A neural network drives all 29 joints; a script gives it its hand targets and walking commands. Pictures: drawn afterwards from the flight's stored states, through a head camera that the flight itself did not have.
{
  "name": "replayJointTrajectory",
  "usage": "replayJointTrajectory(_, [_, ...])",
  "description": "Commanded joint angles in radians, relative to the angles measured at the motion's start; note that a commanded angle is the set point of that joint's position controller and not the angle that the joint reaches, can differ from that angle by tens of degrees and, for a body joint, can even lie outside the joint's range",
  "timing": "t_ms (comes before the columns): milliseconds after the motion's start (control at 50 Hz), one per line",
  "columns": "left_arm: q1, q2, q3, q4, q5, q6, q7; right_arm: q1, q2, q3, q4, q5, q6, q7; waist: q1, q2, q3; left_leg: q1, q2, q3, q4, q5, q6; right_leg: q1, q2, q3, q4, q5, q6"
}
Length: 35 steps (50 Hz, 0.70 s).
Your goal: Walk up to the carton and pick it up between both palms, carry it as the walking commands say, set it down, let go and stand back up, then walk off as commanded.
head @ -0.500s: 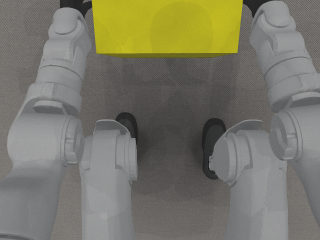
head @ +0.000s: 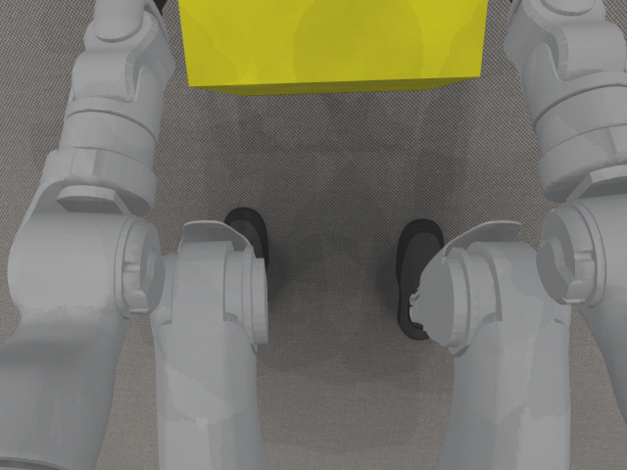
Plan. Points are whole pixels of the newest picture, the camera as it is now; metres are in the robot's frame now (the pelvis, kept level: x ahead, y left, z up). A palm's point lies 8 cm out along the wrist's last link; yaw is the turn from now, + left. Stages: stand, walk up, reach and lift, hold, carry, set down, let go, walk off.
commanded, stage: reach and lift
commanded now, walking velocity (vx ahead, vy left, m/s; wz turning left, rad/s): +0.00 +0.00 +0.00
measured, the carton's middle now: (331, 7) +0.54 +0.03 -0.27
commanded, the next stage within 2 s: none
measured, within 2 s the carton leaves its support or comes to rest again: leaves its support in 0.02 s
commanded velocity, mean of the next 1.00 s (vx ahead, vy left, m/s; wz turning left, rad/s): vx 0.00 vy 0.00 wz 0.00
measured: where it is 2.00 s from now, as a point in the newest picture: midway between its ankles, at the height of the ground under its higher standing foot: (331, 292)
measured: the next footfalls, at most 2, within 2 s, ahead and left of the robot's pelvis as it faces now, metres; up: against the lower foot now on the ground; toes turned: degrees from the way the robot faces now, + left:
none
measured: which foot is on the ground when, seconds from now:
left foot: down 0.00-1.00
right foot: down 0.00-1.00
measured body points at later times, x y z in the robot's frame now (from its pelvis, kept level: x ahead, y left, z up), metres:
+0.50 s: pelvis -0.01 +0.00 +0.00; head +0.34 +0.01 +0.26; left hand +0.55 +0.20 -0.14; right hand +0.57 -0.15 -0.14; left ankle +0.14 +0.16 -0.35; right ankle +0.12 -0.13 -0.35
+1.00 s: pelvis -0.02 +0.00 +0.03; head +0.32 +0.01 +0.31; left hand +0.54 +0.19 -0.09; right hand +0.56 -0.15 -0.08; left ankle +0.14 +0.16 -0.35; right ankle +0.12 -0.13 -0.35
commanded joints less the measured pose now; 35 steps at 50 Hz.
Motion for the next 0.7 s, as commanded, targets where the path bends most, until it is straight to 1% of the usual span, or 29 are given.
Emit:
replayJointTrajectory(0, [-0.690,-0.893,-0.348,-0.494,-0.107,-0.015,-0.219,-0.671,0.874,0.349,-0.472,0.108,-0.031,0.211,-0.016,0.005,-2.101,0.805,-0.069,0.303,-0.062,0.392,0.068,0.859,0.105,-0.126,-0.138,0.457,0.002])
replayJointTrajectory(20, [-0.636,-0.901,-0.291,-0.292,-0.070,0.009,-0.227,-0.641,0.864,0.292,-0.274,0.066,-0.004,0.220,-0.018,0.004,-1.818,0.672,-0.056,0.312,-0.088,0.209,0.073,0.723,0.091,-0.126,-0.157,0.279,-0.002])
replayJointTrajectory(60, [-0.682,-0.938,-0.289,-0.396,-0.079,-0.001,-0.233,-0.595,0.960,0.282,-0.315,0.051,0.004,0.244,-0.014,-0.007,-1.851,0.695,-0.070,0.299,-0.093,0.280,0.076,0.734,0.106,-0.137,-0.154,0.358,-0.009])
replayJointTrajectory(80, [-0.679,-0.947,-0.257,-0.325,-0.050,0.006,-0.242,-0.617,0.953,0.239,-0.287,0.033,-0.001,0.251,-0.024,-0.013,-1.757,0.635,-0.060,0.299,-0.098,0.242,0.074,0.663,0.102,-0.143,-0.161,0.305,-0.012])
replayJointTrajectory(100, [-0.667,-0.944,-0.229,-0.305,-0.037,0.006,-0.244,-0.642,0.950,0.235,-0.302,0.036,-0.001,0.256,-0.005,-0.009,-1.748,0.624,-0.061,0.305,-0.097,0.221,0.077,0.646,0.099,-0.138,-0.169,0.278,-0.008])
replayJointTrajectory(120, [-0.685,-0.967,-0.258,-0.391,-0.057,0.003,-0.245,-0.649,0.983,0.258,-0.362,0.054,0.000,0.256,-0.006,-0.010,-1.882,0.680,-0.071,0.313,-0.087,0.281,0.075,0.724,0.107,-0.139,-0.170,0.334,-0.007])
replayJointTrajectory(140, [-0.718,-0.936,-0.237,-0.360,-0.041,0.008,-0.247,-0.636,0.985,0.224,-0.305,0.037,0.009,0.261,0.001,-0.006,-1.821,0.650,-0.064,0.313,-0.093,0.253,0.073,0.688,0.104,-0.140,-0.171,0.310,-0.006])
replayJointTrajectory(160, [-0.723,-0.966,-0.268,-0.410,-0.058,0.012,-0.249,-0.653,1.004,0.247,-0.369,0.050,0.011,0.258,-0.014,-0.006,-1.919,0.693,-0.066,0.319,-0.092,0.266,0.070,0.751,0.111,-0.144,-0.174,0.325,-0.009])
replayJointTrajectory(180, [-0.731,-0.956,-0.252,-0.392,-0.048,0.015,-0.249,-0.656,1.000,0.231,-0.342,0.041,0.019,0.258,-0.007,-0.007,-1.889,0.678,-0.064,0.319,-0.097,0.248,0.071,0.723,0.109,-0.146,-0.178,0.301,-0.005])
replayJointTrajectory(200, [-0.752,-0.958,-0.269,-0.449,-0.061,0.017,-0.250,-0.648,1.010,0.241,-0.380,0.042,0.023,0.259,-0.014,-0.015,-1.966,0.710,-0.070,0.320,-0.093,0.279,0.068,0.772,0.110,-0.142,-0.179,0.337,-0.009])
replayJointTrajectory(220, [-0.736,-0.952,-0.238,-0.405,-0.039,0.023,-0.250,-0.655,1.014,0.220,-0.363,0.035,0.028,0.263,-0.007,-0.020,-1.914,0.688,-0.067,0.317,-0.102,0.257,0.072,0.717,0.111,-0.152,-0.179,0.311,-0.003])
replayJointTrajectory(240, [-0.757,-0.973,-0.258,-0.454,-0.051,0.026,-0.250,-0.675,1.017,0.239,-0.411,0.045,0.031,0.262,-0.007,0.000,-1.995,0.745,-0.072,0.325,-0.109,0.285,0.065,0.770,0.115,-0.152,-0.188,0.335,-0.010])
replayJointTrajectory(260, [-0.769,-0.962,-0.249,-0.456,-0.049,0.033,-0.253,-0.674,1.047,0.236,-0.408,0.046,0.038,0.262,-0.006,-0.029,-2.004,0.729,-0.069,0.320,-0.110,0.262,0.069,0.784,0.112,-0.159,-0.189,0.320,-0.006])
replayJointTrajectory(280, [-0.768,-0.992,-0.257,-0.465,-0.049,0.038,-0.256,-0.659,1.052,0.222,-0.385,0.035,0.048,0.264,-0.013,0.002,-2.001,0.732,-0.074,0.325,-0.117,0.265,0.067,0.777,0.117,-0.157,-0.191,0.314,-0.008])
replayJointTrajectory(300, [-0.765,-0.994,-0.254,-0.448,-0.044,0.048,-0.260,-0.680,1.057,0.224,-0.401,0.038,0.050,0.266,-0.012,-0.004,-2.000,0.741,-0.070,0.321,-0.124,0.245,0.069,0.770,0.115,-0.161,-0.193,0.294,-0.007])
replayJointTrajectory(320, [-0.772,-1.014,-0.274,-0.484,-0.054,0.050,-0.263,-0.665,1.072,0.233,-0.424,0.037,0.055,0.267,-0.025,-0.003,-2.038,0.759,-0.073,0.325,-0.121,0.261,0.066,0.795,0.118,-0.159,-0.204,0.305,-0.009])
replayJointTrajectory(340, [-0.785,-1.001,-0.264,-0.497,-0.055,0.052,-0.264,-0.654,1.083,0.231,-0.425,0.040,0.065,0.269,-0.010,-0.012,-2.052,0.758,-0.075,0.325,-0.125,0.255,0.069,0.810,0.115,-0.151,-0.206,0.312,-0.008])
replayJointTrajectory(360, [-0.765,-1.003,-0.232,-0.444,-0.024,0.059,-0.267,-0.669,1.094,0.201,-0.386,0.026,0.068,0.274,-0.002,-0.004,-1.982,0.725,-0.071,0.326,-0.135,0.207,0.073,0.753,0.117,-0.161,-0.200,0.259,-0.007])
replayJointTrajectory(380, [-0.746,-1.043,-0.248,-0.447,-0.038,0.066,-0.273,-0.651,1.108,0.214,-0.406,0.020,0.073,0.277,-0.022,-0.008,-2.011,0.739,-0.077,0.328,-0.134,0.228,0.071,0.782,0.118,-0.159,-0.213,0.278,-0.011])
replayJointTrajectory(440, [-0.771,-1.043,-0.223,-0.452,-0.020,0.076,-0.285,-0.645,1.137,0.185,-0.381,0.011,0.087,0.291,-0.011,-0.014,-1.971,0.704,-0.074,0.320,-0.150,0.184,0.079,0.753,0.118,-0.159,-0.220,0.241,-0.014])
replayJointTrajectory(460, [-0.775,-1.056,-0.226,-0.449,-0.016,0.080,-0.288,-0.646,1.130,0.166,-0.370,0.001,0.091,0.296,-0.019,0.017,-1.959,0.723,-0.073,0.322,-0.164,0.187,0.077,0.738,0.123,-0.161,-0.227,0.234,-0.019])
replayJointTrajectory(480, [-0.748,-1.079,-0.215,-0.435,-0.009,0.085,-0.294,-0.642,1.132,0.168,-0.368,-0.008,0.094,0.299,-0.035,0.001,-1.958,0.724,-0.075,0.316,-0.164,0.177,0.077,0.724,0.122,-0.170,-0.228,0.215,-0.015])
replayJointTrajectory(500, [-0.781,-1.079,-0.218,-0.453,-0.010,0.092,-0.298,-0.648,1.142,0.155,-0.392,-0.012,0.096,0.299,-0.029,0.018,-1.980,0.713,-0.072,0.324,-0.165,0.171,0.072,0.742,0.120,-0.161,-0.235,0.217,-0.020])
replayJointTrajectory(540, [-0.781,-1.095,-0.235,-0.481,-0.019,0.096,-0.303,-0.651,1.157,0.177,-0.404,-0.009,0.108,0.304,-0.035,0.007,-2.058,0.755,-0.078,0.324,-0.159,0.192,0.075,0.784,0.121,-0.159,-0.233,0.239,-0.020])
replayJointTrajectory(560, [-0.772,-1.098,-0.220,-0.455,-0.008,0.107,-0.306,-0.648,1.157,0.159,-0.398,-0.010,0.110,0.307,-0.021,0.024,-2.026,0.741,-0.074,0.328,-0.168,0.175,0.072,0.758,0.121,-0.163,-0.235,0.214,-0.016])
replayJointTrajectory(580, [-0.752,-1.101,-0.208,-0.442,0.005,0.110,-0.308,-0.637,1.150,0.140,-0.384,-0.028,0.114,0.309,-0.025,0.031,-2.012,0.730,-0.075,0.332,-0.165,0.179,0.071,0.743,0.123,-0.160,-0.239,0.215,-0.019])
replayJointTrajectory(600, [-0.762,-1.121,-0.230,-0.486,-0.013,0.110,-0.309,-0.661,1.178,0.173,-0.435,-0.012,0.114,0.310,-0.024,0.020,-2.101,0.769,-0.084,0.325,-0.175,0.213,0.074,0.803,0.128,-0.161,-0.239,0.258,-0.019])
replayJointTrajectory(620, [-0.768,-1.125,-0.227,-0.482,-0.010,0.113,-0.311,-0.646,1.182,0.168,-0.404,-0.023,0.124,0.315,-0.028,0.014,-2.093,0.764,-0.079,0.333,-0.169,0.207,0.071,0.792,0.123,-0.156,-0.243,0.244,-0.016])
replayJointTrajectory(680, [-0.774,-1.174,-0.260,-0.528,-0.016,0.132,-0.317,-0.622,1.210,0.170,-0.419,-0.029,0.134,0.326,-0.049,0.032,-2.196,0.837,-0.079,0.328,-0.189,0.230,0.065,0.813,0.127,-0.169,-0.251,0.261,-0.021])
